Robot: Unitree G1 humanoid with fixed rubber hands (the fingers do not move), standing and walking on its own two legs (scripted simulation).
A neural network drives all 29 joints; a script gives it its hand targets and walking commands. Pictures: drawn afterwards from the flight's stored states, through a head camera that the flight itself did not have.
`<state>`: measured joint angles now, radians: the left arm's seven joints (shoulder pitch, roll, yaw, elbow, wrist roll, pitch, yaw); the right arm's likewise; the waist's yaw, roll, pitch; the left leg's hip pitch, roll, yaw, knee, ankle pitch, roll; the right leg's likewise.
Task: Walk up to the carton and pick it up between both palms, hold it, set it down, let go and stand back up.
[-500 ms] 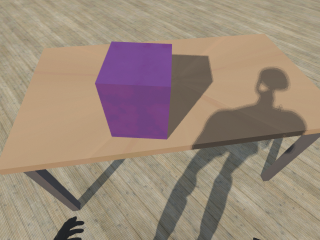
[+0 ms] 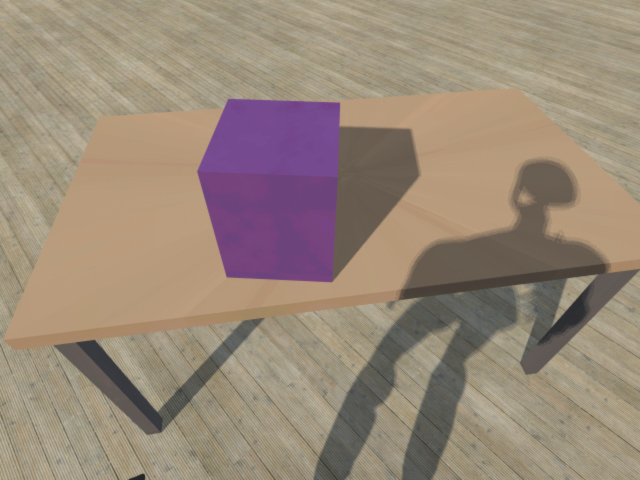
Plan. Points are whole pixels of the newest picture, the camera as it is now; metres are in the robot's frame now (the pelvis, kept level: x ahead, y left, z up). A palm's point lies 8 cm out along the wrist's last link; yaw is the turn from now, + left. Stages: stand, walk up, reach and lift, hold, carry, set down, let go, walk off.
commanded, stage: walk up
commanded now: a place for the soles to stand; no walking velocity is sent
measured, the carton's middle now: (281, 192) +0.61 +0.07 +0.00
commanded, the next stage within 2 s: none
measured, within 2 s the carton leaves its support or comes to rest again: neither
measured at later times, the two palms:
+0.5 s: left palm out of the picture +0.07 +0.25 -0.11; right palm out of the picture +0.05 -0.29 -0.13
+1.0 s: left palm (148, 408) +0.27 +0.25 -0.12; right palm (507, 442) +0.21 -0.26 -0.11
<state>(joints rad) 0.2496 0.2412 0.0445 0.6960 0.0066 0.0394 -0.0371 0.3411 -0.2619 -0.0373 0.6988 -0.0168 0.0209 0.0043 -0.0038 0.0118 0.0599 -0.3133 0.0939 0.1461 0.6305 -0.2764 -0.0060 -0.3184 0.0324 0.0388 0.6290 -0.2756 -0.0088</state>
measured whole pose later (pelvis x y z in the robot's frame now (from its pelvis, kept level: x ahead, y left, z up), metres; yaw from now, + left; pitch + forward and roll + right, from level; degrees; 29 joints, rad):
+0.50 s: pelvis +0.05 -0.02 -0.01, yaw +0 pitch -3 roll -1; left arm 0.44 0.24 0.05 0.72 0.04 -0.02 -0.01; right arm 0.47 -0.30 -0.05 0.78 -0.05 0.06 0.03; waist 0.02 0.06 0.03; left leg -0.46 0.04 -0.01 1.06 -0.49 0.00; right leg -0.28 0.02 -0.04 0.67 -0.33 -0.03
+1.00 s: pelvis +0.17 +0.00 -0.01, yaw +4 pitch -2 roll +0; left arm 0.23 0.27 0.04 0.69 0.02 0.03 -0.02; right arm 0.40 -0.23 -0.01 0.71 -0.03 -0.01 -0.01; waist -0.05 -0.05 0.10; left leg -0.34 0.01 -0.02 0.71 -0.33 -0.01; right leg -0.41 -0.05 0.00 0.75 -0.33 0.01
